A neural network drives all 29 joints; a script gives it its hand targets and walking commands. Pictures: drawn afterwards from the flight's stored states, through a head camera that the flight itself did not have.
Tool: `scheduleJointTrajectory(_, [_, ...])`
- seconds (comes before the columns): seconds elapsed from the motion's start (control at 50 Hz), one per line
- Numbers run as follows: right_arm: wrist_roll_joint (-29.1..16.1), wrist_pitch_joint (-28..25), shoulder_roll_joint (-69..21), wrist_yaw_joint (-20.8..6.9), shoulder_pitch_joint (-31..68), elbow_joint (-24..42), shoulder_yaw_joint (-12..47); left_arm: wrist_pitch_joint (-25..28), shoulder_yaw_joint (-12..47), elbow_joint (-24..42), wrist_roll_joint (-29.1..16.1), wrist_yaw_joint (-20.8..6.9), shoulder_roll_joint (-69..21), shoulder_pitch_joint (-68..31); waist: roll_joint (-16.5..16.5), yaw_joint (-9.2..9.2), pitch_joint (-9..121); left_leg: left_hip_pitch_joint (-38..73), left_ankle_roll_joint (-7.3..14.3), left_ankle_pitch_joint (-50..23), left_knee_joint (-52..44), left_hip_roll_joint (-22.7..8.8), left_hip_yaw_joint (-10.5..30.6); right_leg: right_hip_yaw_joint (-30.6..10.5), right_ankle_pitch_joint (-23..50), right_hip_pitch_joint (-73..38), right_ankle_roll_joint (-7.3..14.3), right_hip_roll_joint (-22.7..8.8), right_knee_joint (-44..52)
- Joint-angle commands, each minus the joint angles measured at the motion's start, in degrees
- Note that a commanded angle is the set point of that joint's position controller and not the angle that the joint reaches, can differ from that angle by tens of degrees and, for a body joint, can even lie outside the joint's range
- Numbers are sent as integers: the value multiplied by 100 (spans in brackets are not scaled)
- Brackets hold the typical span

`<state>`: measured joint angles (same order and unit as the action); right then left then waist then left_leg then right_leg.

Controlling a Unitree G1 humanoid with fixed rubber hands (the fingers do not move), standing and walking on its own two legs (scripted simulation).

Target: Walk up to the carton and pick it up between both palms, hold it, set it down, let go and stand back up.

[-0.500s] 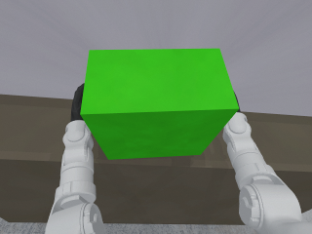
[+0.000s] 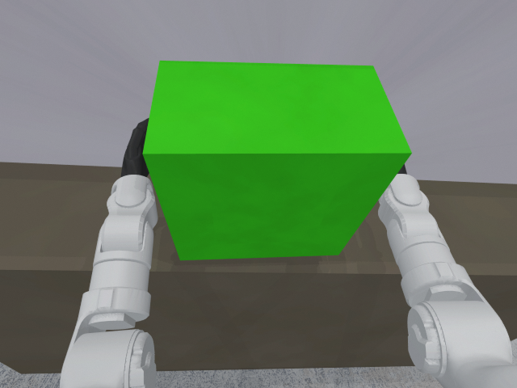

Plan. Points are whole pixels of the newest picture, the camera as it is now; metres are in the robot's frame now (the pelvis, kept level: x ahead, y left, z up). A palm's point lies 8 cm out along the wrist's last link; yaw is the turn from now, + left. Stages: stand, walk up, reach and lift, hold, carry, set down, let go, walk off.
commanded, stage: reach and lift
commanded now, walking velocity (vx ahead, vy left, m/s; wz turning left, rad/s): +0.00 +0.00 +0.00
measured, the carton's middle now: (264, 174) +0.41 +0.02 +0.12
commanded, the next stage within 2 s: hold in 1.94 s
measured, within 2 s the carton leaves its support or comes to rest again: neither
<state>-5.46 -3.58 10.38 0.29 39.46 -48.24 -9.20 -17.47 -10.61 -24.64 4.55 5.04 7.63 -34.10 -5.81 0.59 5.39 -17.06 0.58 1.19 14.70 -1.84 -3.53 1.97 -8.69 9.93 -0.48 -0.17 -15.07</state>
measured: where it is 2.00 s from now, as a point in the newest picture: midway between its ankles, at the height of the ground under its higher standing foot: outside the picture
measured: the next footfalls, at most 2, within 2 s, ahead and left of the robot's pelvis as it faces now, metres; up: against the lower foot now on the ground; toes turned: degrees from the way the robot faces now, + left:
none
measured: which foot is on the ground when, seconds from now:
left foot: down 0.00-1.00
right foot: down 0.00-1.00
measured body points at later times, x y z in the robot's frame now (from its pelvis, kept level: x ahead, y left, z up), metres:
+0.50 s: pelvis +0.02 -0.02 +0.00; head -0.03 +0.01 +0.45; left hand +0.39 +0.21 +0.19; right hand +0.41 -0.18 +0.20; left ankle +0.07 +0.11 -0.75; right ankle -0.01 -0.13 -0.75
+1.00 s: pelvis +0.01 -0.02 +0.00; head -0.05 +0.00 +0.44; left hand +0.39 +0.20 +0.23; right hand +0.41 -0.19 +0.25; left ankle +0.07 +0.11 -0.75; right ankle -0.01 -0.13 -0.75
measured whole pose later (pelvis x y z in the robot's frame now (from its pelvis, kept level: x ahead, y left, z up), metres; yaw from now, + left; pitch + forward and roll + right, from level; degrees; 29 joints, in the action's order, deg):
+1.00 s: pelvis +0.01 -0.02 +0.00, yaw +1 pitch -3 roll -1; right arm -20.4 29.9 14.0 9.9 48.5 -33.2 0.8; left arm -46.6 -17.1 -14.1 5.2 -1.7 12.6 -40.4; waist -1.8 -4.3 7.0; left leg -10.6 -1.0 5.0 18.2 -2.6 -1.7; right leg 3.5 -12.0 1.9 0.6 0.7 -16.4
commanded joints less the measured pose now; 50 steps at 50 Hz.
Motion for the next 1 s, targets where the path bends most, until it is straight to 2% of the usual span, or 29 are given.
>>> scheduleJointTrajectory(0.0, [-185,-269,-2642,-696,4602,2382,1950,92,2557,1884,-420,-876,-3379,-4366,825,-113,3643,3649,-102,-1652,569,-3,141,236,387,411,24,189,372])
scheduleJointTrajectory(0.18, [-784,497,-2702,-243,4662,3226,2476,-692,2169,2458,-372,-1323,-2954,-4172,758,-226,2975,3340,-144,-1761,573,247,115,142,1336,-447,-158,195,181])
scheduleJointTrajectory(0.42, [-1138,1371,-2836,53,4686,3797,2673,-1334,1875,2732,-391,-1649,-2569,-4341,709,-492,2434,3250,-157,-1472,524,344,133,157,1688,-610,-263,197,164])
scheduleJointTrajectory(0.64, [-1570,2123,-3115,161,5119,3996,2813,-1721,1916,2841,-693,-1656,-2451,-4981,759,-503,2608,3052,-75,-1105,517,367,216,76,1595,-442,-330,189,165])
scheduleJointTrajectory(0.8, [-1902,2654,-3161,168,5470,3784,2735,-2037,1887,2755,-903,-1596,-2390,-5444,783,-500,2730,2902,-35,-871,498,338,268,-7,1373,-275,-343,205,197])
scheduleJointTrajectory(0.98, [-2352,3273,-3015,114,5869,3461,2556,-2437,1853,2674,-1215,-1468,-2355,-5962,904,-526,2911,2735,-115,-799,555,282,338,-112,1316,-122,-310,280,201])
